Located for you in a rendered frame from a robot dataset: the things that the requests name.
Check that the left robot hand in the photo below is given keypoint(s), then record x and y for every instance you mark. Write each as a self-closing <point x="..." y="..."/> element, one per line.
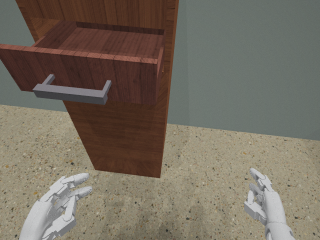
<point x="44" y="213"/>

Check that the cabinet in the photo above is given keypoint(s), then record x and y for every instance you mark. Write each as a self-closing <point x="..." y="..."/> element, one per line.
<point x="119" y="137"/>

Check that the right robot hand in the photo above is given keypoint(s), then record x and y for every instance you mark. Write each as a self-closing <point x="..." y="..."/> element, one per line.
<point x="269" y="208"/>

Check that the right robot forearm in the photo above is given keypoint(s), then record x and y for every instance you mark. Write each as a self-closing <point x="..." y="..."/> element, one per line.
<point x="278" y="231"/>

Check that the drawer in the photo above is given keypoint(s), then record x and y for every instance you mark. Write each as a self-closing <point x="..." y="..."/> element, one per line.
<point x="85" y="55"/>

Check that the handle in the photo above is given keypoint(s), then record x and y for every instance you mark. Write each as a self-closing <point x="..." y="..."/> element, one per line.
<point x="83" y="95"/>

